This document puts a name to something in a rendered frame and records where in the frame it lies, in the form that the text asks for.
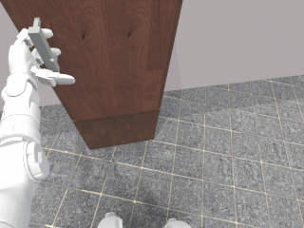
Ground robot left thigh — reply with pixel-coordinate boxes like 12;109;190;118
97;216;124;228

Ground handle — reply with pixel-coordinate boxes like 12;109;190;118
28;17;60;73

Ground robot left hand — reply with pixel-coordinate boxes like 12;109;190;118
9;28;75;87

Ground robot left shin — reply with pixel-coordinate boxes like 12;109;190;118
105;212;116;218

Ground left robot upper arm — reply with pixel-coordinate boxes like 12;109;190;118
0;141;49;228

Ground left robot forearm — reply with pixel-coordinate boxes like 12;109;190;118
0;73;42;147

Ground cupboard door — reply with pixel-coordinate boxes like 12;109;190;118
7;0;178;121

